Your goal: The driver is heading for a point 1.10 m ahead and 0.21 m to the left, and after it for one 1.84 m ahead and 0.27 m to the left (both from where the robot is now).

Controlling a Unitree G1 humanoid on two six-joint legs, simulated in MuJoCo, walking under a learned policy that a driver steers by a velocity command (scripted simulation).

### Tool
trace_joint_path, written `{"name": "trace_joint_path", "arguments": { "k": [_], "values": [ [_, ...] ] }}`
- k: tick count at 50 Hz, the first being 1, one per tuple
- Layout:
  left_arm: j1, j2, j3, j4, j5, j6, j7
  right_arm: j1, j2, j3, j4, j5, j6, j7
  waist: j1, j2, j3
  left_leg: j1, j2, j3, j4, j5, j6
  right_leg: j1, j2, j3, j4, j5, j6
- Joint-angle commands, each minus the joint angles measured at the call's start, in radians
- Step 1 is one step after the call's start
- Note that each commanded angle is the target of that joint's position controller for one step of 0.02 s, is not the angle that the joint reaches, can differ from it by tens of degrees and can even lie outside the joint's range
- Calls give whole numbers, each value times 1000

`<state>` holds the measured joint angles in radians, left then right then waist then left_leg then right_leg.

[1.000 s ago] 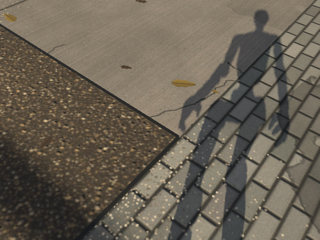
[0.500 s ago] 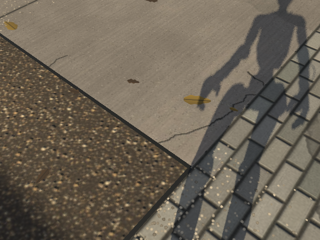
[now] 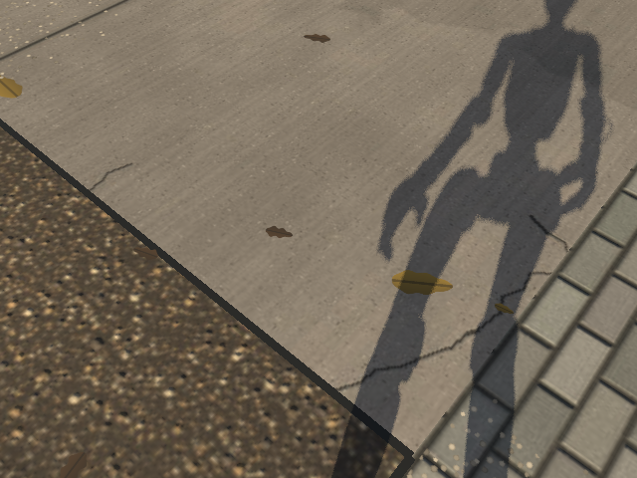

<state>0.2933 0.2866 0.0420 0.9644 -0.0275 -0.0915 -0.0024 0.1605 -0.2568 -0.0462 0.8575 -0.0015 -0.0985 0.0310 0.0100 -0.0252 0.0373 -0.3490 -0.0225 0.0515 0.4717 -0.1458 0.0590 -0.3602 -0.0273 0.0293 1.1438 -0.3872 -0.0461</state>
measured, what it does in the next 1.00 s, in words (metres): walks ahead: right foot, then left foot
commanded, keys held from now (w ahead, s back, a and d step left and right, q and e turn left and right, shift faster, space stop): w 1.00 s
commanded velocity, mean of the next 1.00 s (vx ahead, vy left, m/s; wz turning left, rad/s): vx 0.50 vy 0.00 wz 0.00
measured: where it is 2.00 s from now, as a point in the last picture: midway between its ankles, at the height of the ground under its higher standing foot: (315, 247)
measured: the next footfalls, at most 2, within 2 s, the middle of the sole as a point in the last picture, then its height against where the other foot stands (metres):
right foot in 0.42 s outside the picture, level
left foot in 0.96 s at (284, 366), level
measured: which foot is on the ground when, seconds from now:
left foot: down 0.00-0.44, up 0.46-0.94, down 0.96-1.00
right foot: up 0.00-0.40, down 0.42-0.98, up 1.00-1.00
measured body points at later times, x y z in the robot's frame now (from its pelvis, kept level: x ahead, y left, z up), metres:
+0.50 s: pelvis +0.28 -0.05 -0.01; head +0.31 -0.06 +0.44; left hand +0.46 +0.20 -0.11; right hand +0.27 -0.32 -0.15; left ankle +0.10 +0.08 -0.67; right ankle +0.37 -0.14 -0.74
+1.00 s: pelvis +0.56 -0.01 -0.01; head +0.59 +0.00 +0.43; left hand +0.52 +0.27 -0.16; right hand +0.77 -0.25 -0.10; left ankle +0.68 +0.09 -0.74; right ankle +0.38 -0.14 -0.72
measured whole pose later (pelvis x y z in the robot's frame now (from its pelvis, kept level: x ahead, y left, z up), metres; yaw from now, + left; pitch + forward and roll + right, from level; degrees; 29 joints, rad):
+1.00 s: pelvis +0.56 -0.01 -0.01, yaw +0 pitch +2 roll -1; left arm 0.37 0.27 0.06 1.02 -0.01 -0.05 0.01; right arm 0.02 -0.25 -0.05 0.82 0.01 -0.10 0.03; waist 0.06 0.00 0.03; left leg -0.49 0.01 0.04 0.54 -0.08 0.04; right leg -0.01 -0.01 -0.02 0.58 -0.47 -0.01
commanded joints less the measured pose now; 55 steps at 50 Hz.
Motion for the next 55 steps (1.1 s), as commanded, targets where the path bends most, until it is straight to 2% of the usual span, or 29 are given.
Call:
{"name": "trace_joint_path", "arguments": {
  "k": [1,3,5,11,16,19,20,21,22,23,24,25,26,27,28,30,32,38,43,46,47,48,49,50,51,52,53,54,55],
  "values": [
    [-3,84,26,-61,9,-5,6,48,-102,-23,-29,-11,-14,1,-10,104,-80,253,259,-320,-285,120,161,-230,-110,49,-11,105,0],
    [-7,55,22,-63,13,14,7,70,-119,-27,-12,-3,-20,-1,4,93,-58,215,251,-263,-322,179,176,-232,-119,36,-71,135,17],
    [-75,56,23,-90,21,21,9,98,-143,-35,4,-2,-19,-11,-5,76,-27,219,251,-228,-350,207,184,-296,-123,31,-169,216,38],
    [-277,29,12,-147,19,7,-6,184,-158,-36,48,9,-4,-34,-64,80,22,240,201,-115,-378,164,138,-271,-78,-18,-510,491,50],
    [-393,40,8,-197,9,-6,-31,256,-167,-42,95,17,20,-39,-86,83,53,403,268,-125,-313,219,131,-308,-56,-15,-621,428,16],
    [-335,78,23,-192,7,-14,-42,231,-185,-51,95,19,35,-46,-32,110,5,464,288,-123,-209,439,105,-191,-18,-42,-652,323,-23],
    [-241,103,38,-165,9,-14,-40,209,-187,-51,90,19,41,-47,24,117,-53,450,263,-98,-100,600,89,-50,15,-73,-672,321,-44],
    [-75,150,64,-111,12,-13,-32,206,-163,-41,82,13,45,-48,94,99,-158,369,209,-61,91,626,60,190,17,-72,-664,348,-76],
    [108,224,84,-75,24,-9,-22,223,-129,-23,56,-9,44,-50,141,-28,-307,143,139,-17,415,303,24,499,-182,164,-636,360,-144],
    [138,261,89,-54,22,-3,-28,345,2,11,58,-1,20,-36,64,-282,-408,-242,-47,-68,719,-408,-32,780,-369,635,-767,148,-299],
    [107,164,61,-64,10,-5,-30,265,-113,-13,62,26,-3,-32,104,-158,-336,-355,4,-185,826,-445,-14,731,-337,647,-833,31,-260],
    [23,128,50,-80,11,-9,-26,174,-155,-26,33,48,-19,-28,88,-120,-199,-410,54,-163,826,-351,2,598,-309,498,-856,74,-218],
    [-52,109,43,-96,18,-11,-26,132,-151,-26,26,45,-23,-35,55,-37,-130,-370,108,-134,780,-253,-1,457,-273,393,-885,175,-196],
    [-95,83,36,-102,27,-13,-28,110,-144,-33,23,29,-19,-40,30,-20,-77,-332,137,-125,724,-197,-9,344,-241,316,-915,259,-189],
    [-111,66,30,-100,37,-16,-29,130,-128,-35,26,23,-8,-40,-1,-42,-72,-267,162,-132,693,-160,-13,275,-218,265,-943,304,-181],
    [-102,71,31,-85,33,-21,-29,149,-85,-31,28,20,14,-41,-24,-48,-58,-229,175,-121,634,-138,-28,210,-201,203,-990,353,-192],
    [-76,102,39,-69,30,-24,-19,95,-81,-31,5,11,25,-44,-21,-33,-26,-278,184,-111,552,-70,-51,193,-200,159,-1023,397,-203],
    [13,124,41,-30,18,-10,5,-107,-53,-18,-54,10,15,-31,38,-25,17,-277,141,-61,190,233,-66,225,-143,31,-1045,427,-153],
    [100,135,46,18,9,12,9,-232,-62,-11,-106,22,6,-5,69,-28,50,-307,114,-62,62,194,-38,386,-210,41,-986,445,-146],
    [79,155,56,20,7,28,15,-187,-101,-23,-108,23,-1,8,18,-51,12,-215,83,-46,28,85,2,458,-240,44,-891,626,-117],
    [55,160,57,14,7,33,16,-104,-124,-37,-86,20,-2,6,-34,-60,-39,-87,51,-16,10,75,22,450,-221,22,-795,783,-101],
    [47,139,49,8,11,38,16,56,-168,-62,-34,18,-1,0,-104,-41,-137,136,33,-2,4,97,51,390,-167,-15,-612,847,-75],
    [61,101,31,-16,30,38,17,235,-239,-83,3,5,3,-11,-156,70,-285,444,205,-197,37,116,113,182,-104,-59,-303,586,-42],
    [183,-33,-6,-15,29,16,5,280,-293,-92,28,6,8,-4,-86,333,-393,748,410,-671,-86,-102,266,-214,91,-43,25,-97,17],
    [120,72,16,-7,7,-7,0,265,-193,-63,17,12,5,-2,-121,227,-364,723,395,-739,-162,-218,236,-322,49,95,143,-200,-1],
    [31,122,31,-37,-19,-22,-4,179,-160,-51,2,11,0,-4,-106,184,-224,599,368,-600,-183,-186,196,-383,0,81,159,-116,-19],
    [-16,117,30,-46,-18,-27,1,101,-143,-44,-15,5,-2,-4,-76,104,-146,457,333,-490,-209,-84,178,-353,-53,52,119,-21,-20],
    [-40,110,36,-47,-2,-24,7,54,-119,-38,-19,-3,-5,-2,-51,76,-88,340,302,-409,-240,7,172,-317,-84,44,62,38,-14],
    [-21,95,39,-42,4,-12,8,35,-99,-32,-18,-12,-10,0,-18,98,-81,271,275,-354,-266,58,162,-252,-111,52,25,80,-12]
  ]
}}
